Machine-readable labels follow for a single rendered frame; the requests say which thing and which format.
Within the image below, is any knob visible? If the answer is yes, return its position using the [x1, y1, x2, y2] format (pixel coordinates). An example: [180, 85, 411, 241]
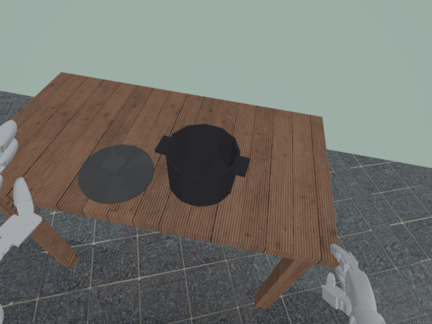
[101, 154, 128, 177]

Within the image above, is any robot right hand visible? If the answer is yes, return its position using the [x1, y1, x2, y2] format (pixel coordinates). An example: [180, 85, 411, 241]
[322, 244, 377, 316]

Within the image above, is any right robot forearm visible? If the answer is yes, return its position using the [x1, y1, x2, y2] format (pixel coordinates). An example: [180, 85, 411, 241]
[349, 308, 386, 324]

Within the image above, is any lid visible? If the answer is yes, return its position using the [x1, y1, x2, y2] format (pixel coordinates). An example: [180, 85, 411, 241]
[78, 144, 154, 204]

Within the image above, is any table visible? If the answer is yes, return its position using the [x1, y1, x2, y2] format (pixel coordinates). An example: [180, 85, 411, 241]
[0, 72, 340, 310]

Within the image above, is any pot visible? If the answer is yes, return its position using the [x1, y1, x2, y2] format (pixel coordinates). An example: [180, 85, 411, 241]
[155, 124, 250, 207]

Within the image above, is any robot left hand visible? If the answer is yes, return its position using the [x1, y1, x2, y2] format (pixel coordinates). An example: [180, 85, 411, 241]
[0, 119, 42, 262]

